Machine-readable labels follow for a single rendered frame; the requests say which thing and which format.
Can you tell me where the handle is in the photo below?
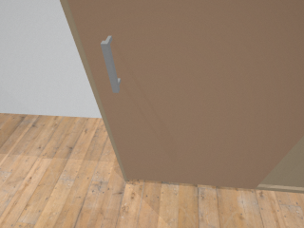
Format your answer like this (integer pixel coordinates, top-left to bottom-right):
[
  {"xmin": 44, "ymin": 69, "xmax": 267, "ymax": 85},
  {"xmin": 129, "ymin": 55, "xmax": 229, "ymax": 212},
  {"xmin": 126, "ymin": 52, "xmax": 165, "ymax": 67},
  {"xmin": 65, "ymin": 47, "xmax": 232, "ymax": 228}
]
[{"xmin": 101, "ymin": 35, "xmax": 121, "ymax": 93}]

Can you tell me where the wardrobe door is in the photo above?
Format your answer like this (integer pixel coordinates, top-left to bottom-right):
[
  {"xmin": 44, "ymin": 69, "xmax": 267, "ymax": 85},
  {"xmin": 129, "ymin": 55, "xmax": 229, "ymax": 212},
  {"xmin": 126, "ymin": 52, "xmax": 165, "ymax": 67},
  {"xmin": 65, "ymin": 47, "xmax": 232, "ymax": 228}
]
[
  {"xmin": 260, "ymin": 136, "xmax": 304, "ymax": 187},
  {"xmin": 67, "ymin": 0, "xmax": 304, "ymax": 189}
]

